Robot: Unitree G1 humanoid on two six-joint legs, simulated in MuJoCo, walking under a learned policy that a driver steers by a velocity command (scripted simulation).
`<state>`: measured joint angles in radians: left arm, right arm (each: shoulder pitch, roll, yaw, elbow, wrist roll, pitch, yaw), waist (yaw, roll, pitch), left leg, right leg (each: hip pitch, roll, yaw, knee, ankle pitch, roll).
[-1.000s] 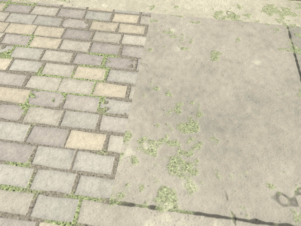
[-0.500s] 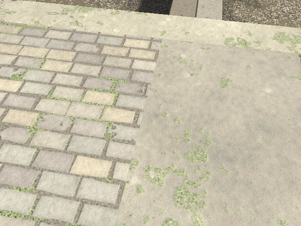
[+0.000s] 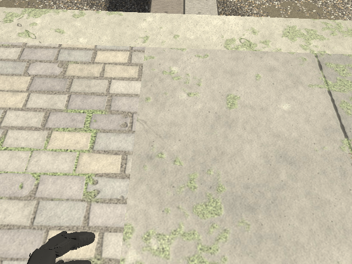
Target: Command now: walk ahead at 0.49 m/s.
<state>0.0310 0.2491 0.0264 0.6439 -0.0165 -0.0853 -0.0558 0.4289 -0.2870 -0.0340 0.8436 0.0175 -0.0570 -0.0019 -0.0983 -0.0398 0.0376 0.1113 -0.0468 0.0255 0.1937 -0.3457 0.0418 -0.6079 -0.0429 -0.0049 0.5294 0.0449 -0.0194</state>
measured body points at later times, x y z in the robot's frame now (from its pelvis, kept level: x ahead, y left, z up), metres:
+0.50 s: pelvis +0.29 -0.01 +0.01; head +0.32 -0.01 +0.46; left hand +0.30 +0.27 -0.12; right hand +0.50 -0.24 -0.08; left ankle +0.48 +0.14 -0.70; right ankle +0.19 -0.12 -0.73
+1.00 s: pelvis +0.56 +0.03 +0.01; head +0.58 +0.04 +0.46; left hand +0.75 +0.27 -0.09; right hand +0.58 -0.25 -0.11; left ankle +0.49 +0.12 -0.73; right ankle +0.75 -0.13 -0.68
